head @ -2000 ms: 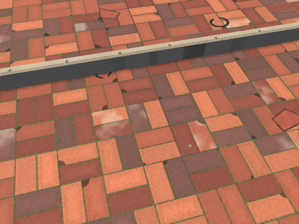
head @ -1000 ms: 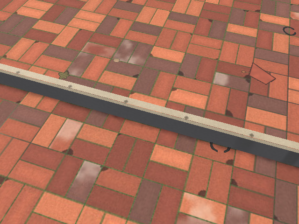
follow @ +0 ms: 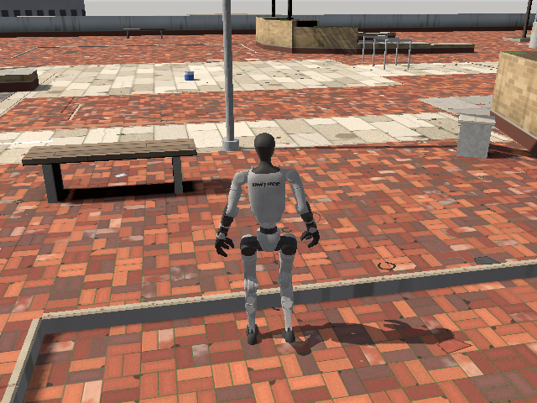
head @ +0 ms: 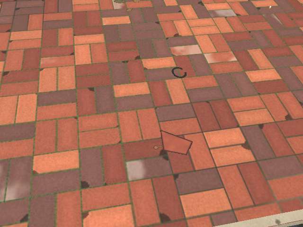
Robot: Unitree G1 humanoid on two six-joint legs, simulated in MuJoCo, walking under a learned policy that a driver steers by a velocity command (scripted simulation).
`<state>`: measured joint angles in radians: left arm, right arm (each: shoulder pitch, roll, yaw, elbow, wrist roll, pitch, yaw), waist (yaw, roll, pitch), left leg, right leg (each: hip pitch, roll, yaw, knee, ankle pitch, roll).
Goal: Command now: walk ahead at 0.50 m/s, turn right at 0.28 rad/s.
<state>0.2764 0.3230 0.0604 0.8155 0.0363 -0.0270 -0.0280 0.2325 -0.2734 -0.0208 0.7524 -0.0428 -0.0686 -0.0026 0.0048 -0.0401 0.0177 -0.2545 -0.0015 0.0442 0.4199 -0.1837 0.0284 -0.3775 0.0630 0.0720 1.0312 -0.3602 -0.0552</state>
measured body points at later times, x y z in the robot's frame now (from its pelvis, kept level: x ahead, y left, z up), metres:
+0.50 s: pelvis +0.22 -0.03 +0.00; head +0.23 -0.04 +0.45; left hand +0.22 +0.24 -0.14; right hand +0.33 -0.27 -0.13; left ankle +0.22 +0.09 -0.50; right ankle +0.20 -0.10 -0.74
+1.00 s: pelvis +0.51 +0.02 +0.10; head +0.51 +0.02 +0.55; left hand +0.65 +0.24 -0.02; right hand +0.46 -0.20 -0.05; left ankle +0.49 +0.06 -0.62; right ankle +0.57 -0.17 -0.46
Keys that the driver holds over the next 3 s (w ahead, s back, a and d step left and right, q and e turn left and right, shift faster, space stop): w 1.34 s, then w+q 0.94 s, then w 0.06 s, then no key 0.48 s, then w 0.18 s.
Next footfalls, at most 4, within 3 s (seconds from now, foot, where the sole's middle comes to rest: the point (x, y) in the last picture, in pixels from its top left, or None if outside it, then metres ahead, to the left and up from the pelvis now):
0.30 right None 0.24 -0.10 -0.78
0.74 left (135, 207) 0.53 0.07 -0.66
1.34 right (178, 133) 0.91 -0.13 -0.66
1.90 left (126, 92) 1.18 0.15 -0.66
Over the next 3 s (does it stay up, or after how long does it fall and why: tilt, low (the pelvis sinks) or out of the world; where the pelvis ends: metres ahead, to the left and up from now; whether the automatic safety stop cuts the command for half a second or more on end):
stays up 1.44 0.15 0.10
